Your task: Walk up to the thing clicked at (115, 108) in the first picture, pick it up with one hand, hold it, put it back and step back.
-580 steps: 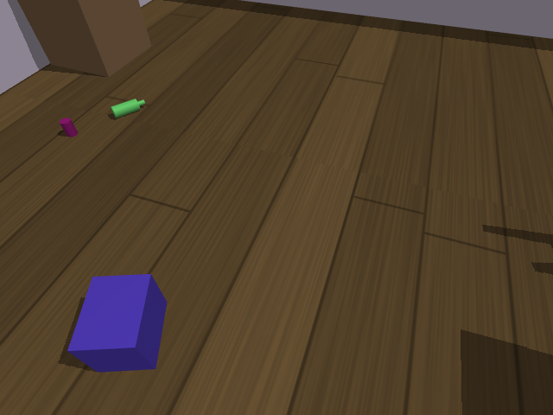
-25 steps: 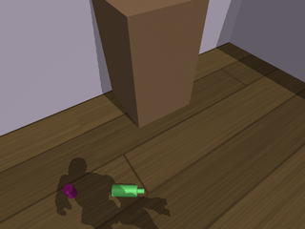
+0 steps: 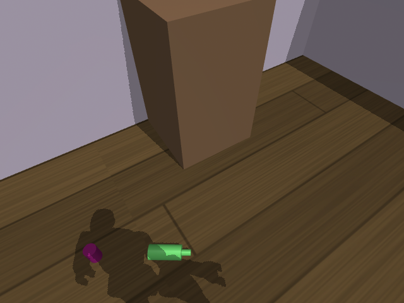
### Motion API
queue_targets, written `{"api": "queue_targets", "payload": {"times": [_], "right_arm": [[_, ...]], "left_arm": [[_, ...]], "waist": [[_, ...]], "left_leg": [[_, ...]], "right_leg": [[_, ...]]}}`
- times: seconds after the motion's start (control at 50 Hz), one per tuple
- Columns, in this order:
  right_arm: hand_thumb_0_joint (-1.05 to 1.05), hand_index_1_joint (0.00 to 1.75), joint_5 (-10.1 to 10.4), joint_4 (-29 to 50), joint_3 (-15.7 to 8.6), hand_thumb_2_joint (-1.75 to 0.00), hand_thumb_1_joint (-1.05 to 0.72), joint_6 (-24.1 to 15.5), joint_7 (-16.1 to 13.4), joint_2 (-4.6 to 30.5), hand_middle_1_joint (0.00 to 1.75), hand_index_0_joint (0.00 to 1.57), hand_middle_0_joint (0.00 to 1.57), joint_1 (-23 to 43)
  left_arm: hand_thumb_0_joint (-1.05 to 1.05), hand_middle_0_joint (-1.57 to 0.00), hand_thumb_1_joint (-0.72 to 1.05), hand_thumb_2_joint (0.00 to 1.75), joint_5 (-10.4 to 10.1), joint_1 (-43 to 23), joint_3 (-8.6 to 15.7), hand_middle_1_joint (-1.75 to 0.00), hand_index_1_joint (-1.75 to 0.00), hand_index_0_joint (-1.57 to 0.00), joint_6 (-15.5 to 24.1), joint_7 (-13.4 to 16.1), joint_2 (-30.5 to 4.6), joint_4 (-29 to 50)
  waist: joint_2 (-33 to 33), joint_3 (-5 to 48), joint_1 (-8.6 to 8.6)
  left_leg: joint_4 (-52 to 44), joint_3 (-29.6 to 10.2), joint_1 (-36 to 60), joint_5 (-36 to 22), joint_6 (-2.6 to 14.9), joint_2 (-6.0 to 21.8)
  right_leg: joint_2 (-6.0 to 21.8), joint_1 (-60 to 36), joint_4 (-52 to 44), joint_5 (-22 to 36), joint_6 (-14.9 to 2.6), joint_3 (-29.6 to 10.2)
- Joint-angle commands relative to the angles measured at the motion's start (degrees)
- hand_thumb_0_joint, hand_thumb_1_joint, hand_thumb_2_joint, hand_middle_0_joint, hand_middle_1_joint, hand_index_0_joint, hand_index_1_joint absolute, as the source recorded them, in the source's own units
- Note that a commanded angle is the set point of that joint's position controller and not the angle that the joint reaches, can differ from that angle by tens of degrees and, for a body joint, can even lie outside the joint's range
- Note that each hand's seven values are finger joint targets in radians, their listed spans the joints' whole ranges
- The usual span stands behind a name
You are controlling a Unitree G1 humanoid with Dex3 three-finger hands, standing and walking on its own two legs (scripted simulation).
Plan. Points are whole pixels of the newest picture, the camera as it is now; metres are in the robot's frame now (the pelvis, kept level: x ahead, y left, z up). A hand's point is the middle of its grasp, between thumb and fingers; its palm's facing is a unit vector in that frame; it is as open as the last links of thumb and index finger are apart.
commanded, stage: stand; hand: left
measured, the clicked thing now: (169, 252) +0.48 +0.19 -0.75
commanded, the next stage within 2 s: walk up in 0.16 s
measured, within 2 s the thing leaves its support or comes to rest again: neither
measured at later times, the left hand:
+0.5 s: hand out of the picture +0.05 +0.35 -0.18, palm faces +0.02 -0.92 -0.39, open 7.4 cm
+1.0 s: hand (86, 276) +0.22 +0.30 -0.17, palm faces -0.05 -0.94 -0.35, open 7.4 cm
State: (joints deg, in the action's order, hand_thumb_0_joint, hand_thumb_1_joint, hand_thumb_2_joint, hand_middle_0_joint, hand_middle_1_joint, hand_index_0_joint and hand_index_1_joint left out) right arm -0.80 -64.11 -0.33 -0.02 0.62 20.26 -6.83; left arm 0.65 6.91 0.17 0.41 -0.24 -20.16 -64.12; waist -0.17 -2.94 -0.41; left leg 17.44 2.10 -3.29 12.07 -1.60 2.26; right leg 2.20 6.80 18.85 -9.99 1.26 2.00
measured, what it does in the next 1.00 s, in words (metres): walks ahead: left foot, then right foot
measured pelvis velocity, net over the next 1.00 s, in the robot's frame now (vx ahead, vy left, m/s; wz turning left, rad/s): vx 0.10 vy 0.05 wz -0.02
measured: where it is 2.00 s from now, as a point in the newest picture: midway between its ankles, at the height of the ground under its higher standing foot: outside the picture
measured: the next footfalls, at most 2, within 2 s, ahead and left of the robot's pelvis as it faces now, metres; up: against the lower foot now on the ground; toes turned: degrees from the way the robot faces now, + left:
left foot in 0.42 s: +0.12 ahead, +0.18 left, +0.00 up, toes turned +0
right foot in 0.80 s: +0.17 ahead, -0.07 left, +0.00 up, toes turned -1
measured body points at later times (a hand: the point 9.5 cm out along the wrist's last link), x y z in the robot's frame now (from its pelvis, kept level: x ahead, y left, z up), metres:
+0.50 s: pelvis +0.04 +0.06 -0.02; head +0.06 +0.08 +0.43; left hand +0.05 +0.40 -0.15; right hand +0.11 -0.27 -0.12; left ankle +0.09 +0.18 -0.75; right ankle +0.00 -0.11 -0.73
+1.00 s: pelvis +0.10 +0.05 -0.03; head +0.14 +0.05 +0.42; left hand +0.22 +0.35 -0.14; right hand +0.19 -0.26 -0.14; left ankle +0.08 +0.18 -0.75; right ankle +0.13 -0.07 -0.75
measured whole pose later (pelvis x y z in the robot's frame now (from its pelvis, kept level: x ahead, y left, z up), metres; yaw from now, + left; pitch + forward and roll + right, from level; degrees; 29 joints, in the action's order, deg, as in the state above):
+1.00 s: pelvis +0.10 +0.05 -0.03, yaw -1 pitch -2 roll +0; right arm 0.1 -52.7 -1.7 -0.9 -0.9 22.0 -9.6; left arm 1.1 5.6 1.6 -1.3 -1.0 -20.3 -51.9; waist 0.1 -7.2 -0.1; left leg 35.7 0.7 -12.7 21.4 0.8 0.3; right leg 0.8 18.5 37.7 -17.2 -0.5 0.1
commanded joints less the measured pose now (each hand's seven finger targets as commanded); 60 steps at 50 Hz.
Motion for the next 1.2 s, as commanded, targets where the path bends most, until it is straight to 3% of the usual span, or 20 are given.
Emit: {"api": "queue_targets", "payload": {"times": [0.0,0.12,0.16,0.2,0.24,0.3,0.4,0.42,0.44,0.46,0.54,0.68,0.76,0.82,0.88,0.96,1.0,1.02,1.1,1.18], "right_arm": [[0.00,0.30,0.00,3.33,-2.20,-0.90,-0.90,-1.56,-1.10,12.12,0.30,0.20,0.20,1.60],[0.00,0.30,0.12,3.44,-2.27,-0.90,-0.90,-1.48,-1.07,12.16,0.30,0.20,0.20,1.80],[0.00,0.30,-0.95,6.80,-4.94,-0.90,-0.90,-0.64,0.73,14.40,0.30,0.20,0.20,-0.28],[0.00,0.30,-1.35,10.08,-4.89,-0.90,-0.90,0.09,1.72,12.30,0.30,0.20,0.20,3.09],[0.00,0.30,-2.02,12.91,-5.65,-0.90,-0.90,0.09,2.21,13.30,0.30,0.20,0.20,4.46],[0.00,0.30,-1.30,13.47,-6.44,-0.90,-0.90,-0.87,3.10,13.42,0.30,0.20,0.20,-1.80],[0.00,0.30,-1.80,8.67,-8.54,-0.90,-0.90,-1.77,1.63,12.35,0.30,0.20,0.20,-16.98],[0.00,0.30,-2.46,8.94,-9.60,-0.90,-0.90,-2.11,0.94,17.88,0.30,0.20,0.20,-18.93],[0.00,0.30,-2.33,11.98,-9.88,-0.90,-0.90,-2.48,0.62,22.36,0.30,0.20,0.20,-14.99],[0.00,0.30,-1.20,13.66,-9.87,-0.90,-0.90,-2.36,0.48,22.76,0.30,0.20,0.20,-10.47],[0.00,0.30,-0.97,15.68,-7.29,-0.90,-0.90,-3.76,-0.78,16.74,0.30,0.20,0.20,-7.28],[0.00,0.30,0.10,17.02,-6.62,-0.90,-0.90,-3.18,-2.14,16.95,0.30,0.20,0.20,-7.24],[0.00,0.30,1.02,18.12,-5.90,-0.90,-0.90,-1.70,-2.48,15.69,0.30,0.20,0.20,-4.75],[0.00,0.30,1.62,16.63,-4.78,-0.90,-0.90,-0.79,-2.91,11.97,0.30,0.20,0.20,-6.87],[0.00,0.30,1.43,14.85,-4.49,-0.90,-0.90,-1.12,-2.49,12.38,0.30,0.20,0.20,-6.32],[0.00,0.30,0.28,11.48,-4.20,-0.90,-0.90,-2.89,-2.58,12.11,0.30,0.20,0.20,-10.92],[0.00,0.30,-0.56,13.21,-5.19,-0.90,-0.90,-3.70,-2.61,17.99,0.30,0.20,0.20,-3.58],[0.00,0.30,-0.07,13.44,-5.05,-0.90,-0.90,-3.72,-2.32,18.11,0.30,0.20,0.20,-0.85],[0.00,0.30,0.50,12.13,-3.66,-0.90,-0.90,-3.61,-2.26,14.61,0.30,0.20,0.20,-2.27],[0.00,0.30,0.48,11.59,-3.48,-0.90,-0.90,-2.91,-2.26,13.71,0.30,0.20,0.20,-0.57]], "left_arm": [[0.00,-0.20,0.90,0.90,-0.09,-1.92,2.23,-0.30,-0.30,-0.20,1.19,0.74,-12.46,3.46],[0.00,-0.20,0.90,0.90,-0.08,-1.89,2.15,-0.30,-0.30,-0.20,1.24,0.77,-12.35,3.44],[0.00,-0.20,0.90,0.90,0.90,5.21,5.69,-0.30,-0.30,-0.20,2.17,0.19,-16.58,4.40],[0.00,-0.20,0.90,0.90,1.57,8.71,7.67,-0.30,-0.30,-0.20,2.31,0.02,-19.59,5.26],[0.00,-0.20,0.90,0.90,1.96,8.51,8.55,-0.30,-0.30,-0.20,3.16,0.49,-20.89,7.70],[0.00,-0.20,0.90,0.90,1.77,3.05,8.37,-0.30,-0.30,-0.20,3.73,0.41,-19.66,11.32],[0.00,-0.20,0.90,0.90,1.17,-0.52,5.34,-0.30,-0.30,-0.20,1.91,-0.72,-12.31,14.74],[0.00,-0.20,0.90,0.90,0.59,3.70,3.57,-0.30,-0.30,-0.20,1.34,-0.72,-7.18,15.26],[0.00,-0.20,0.90,0.90,0.61,6.84,4.67,-0.30,-0.30,-0.20,0.55,-0.05,-10.52,14.00],[0.00,-0.20,0.90,0.90,0.27,7.10,5.61,-0.30,-0.30,-0.20,0.43,0.18,-15.27,12.98],[0.00,-0.20,0.90,0.90,-0.44,11.77,5.25,-0.30,-0.30,-0.20,-0.02,-0.01,-14.31,9.84],[0.00,-0.20,0.90,0.90,0.22,6.87,5.11,-0.30,-0.30,-0.20,-1.44,-0.34,-12.11,12.08],[0.00,-0.20,0.90,0.90,0.69,7.93,5.73,-0.30,-0.30,-0.20,-1.09,-0.34,-13.32,12.14],[0.00,-0.20,0.90,0.90,0.26,1.11,6.09,-0.30,-0.30,-0.20,-0.09,-0.35,-17.87,15.18],[0.00,-0.20,0.90,0.90,0.82,-0.40,5.14,-0.30,-0.30,-0.20,-0.34,0.19,-14.92,15.87],[0.00,-0.20,0.90,0.90,-0.14,-2.85,4.64,-0.30,-0.30,-0.20,-0.96,0.10,-13.26,16.16],[0.00,-0.20,0.90,0.90,-1.05,-1.58,4.07,-0.30,-0.30,-0.20,-1.43,-0.15,-10.83,15.54],[0.00,-0.20,0.90,0.90,-0.53,-1.79,4.52,-0.30,-0.30,-0.20,-1.62,-0.01,-12.06,13.99],[0.00,-0.20,0.90,0.90,-0.55,-4.03,4.54,-0.30,-0.30,-0.20,-0.50,-0.67,-12.89,13.20],[0.00,-0.20,0.90,0.90,-0.40,-4.86,4.36,-0.30,-0.30,-0.20,-0.70,-0.62,-12.63,11.40]], "waist": [[-0.19,4.31,0.34],[0.05,4.03,0.31],[-0.82,4.34,-2.03],[8.44,-4.40,-4.84],[7.24,-8.57,-5.17],[8.27,-3.38,-0.95],[-0.20,2.56,6.72],[-17.05,2.59,6.36],[-14.67,2.27,4.28],[-9.65,-1.24,2.87],[-8.30,-0.93,-0.05],[-9.45,1.68,0.43],[-3.98,3.54,-1.54],[10.62,4.17,0.09],[11.25,1.72,-0.08],[7.78,8.01,2.35],[-2.83,4.90,-1.27],[-3.87,3.47,-1.49],[-4.99,6.08,-0.21],[-1.22,7.07,-0.28]], "left_leg": [[-2.83,-4.27,-1.26,-10.76,2.12,6.10],[-2.54,-4.39,-1.00,-10.66,2.11,6.15],[4.99,-2.30,-8.53,20.28,5.62,2.44],[20.04,1.64,-24.62,19.58,4.09,-1.13],[32.06,-7.16,-32.41,16.16,3.55,3.94],[26.32,-8.06,-25.70,15.70,3.01,6.39],[7.87,1.08,5.18,-1.35,1.01,-1.46],[-2.58,-16.85,4.99,6.98,4.30,10.17],[-8.81,-34.55,-3.68,23.36,10.87,18.75],[-7.97,-33.87,-9.87,25.18,14.79,20.05],[-1.46,-16.92,-5.89,-1.54,11.88,14.97],[8.26,-7.96,-7.21,-30.98,11.20,14.10],[16.27,-6.21,-11.94,-18.15,7.54,10.57],[30.82,-0.65,-11.84,21.41,2.41,-1.85],[29.87,-3.06,-14.36,21.15,2.98,-1.59],[4.94,-3.77,-3.61,-1.45,3.06,0.33],[4.03,-19.50,-5.55,-12.32,9.61,13.43],[6.09,-17.44,-9.37,-14.56,11.62,14.48],[8.09,-6.38,-7.47,-18.79,3.98,5.28],[6.80,-6.54,-6.36,-10.51,4.33,5.22]], "right_leg": [[6.29,-2.21,-1.82,11.70,-2.23,-4.71],[6.10,-1.72,-2.00,11.05,-2.20,-4.50],[4.84,-4.76,0.20,-21.86,-5.82,-6.43],[14.13,-4.80,-9.27,-36.06,-11.38,-20.48],[22.08,-3.27,-12.36,-28.53,-17.14,-28.21],[17.83,-2.94,-9.34,-16.88,-14.67,-17.82],[4.87,16.85,15.20,-7.10,-6.97,0.94],[-3.10,23.21,30.57,-19.37,-4.15,4.27],[-4.48,22.42,36.18,-24.92,-3.72,-5.13],[-1.97,20.02,40.53,-24.06,-4.14,-8.13],[0.40,19.17,35.25,-15.70,-3.12,-9.85],[-1.03,9.48,22.15,-10.79,-2.89,-2.19],[-0.11,1.00,9.52,2.70,-5.07,-3.29],[16.61,7.28,3.80,13.48,-17.90,-24.36],[12.32,7.15,4.91,15.04,-15.20,-18.33],[8.54,5.08,14.52,19.13,-8.95,-11.34],[0.64,10.54,17.03,1.62,-3.21,-5.93],[0.79,5.99,16.07,-6.39,-2.99,-5.17],[3.84,-0.29,10.88,15.85,-5.60,-7.06],[4.60,-1.02,7.73,12.65,-5.64,-7.64]]}}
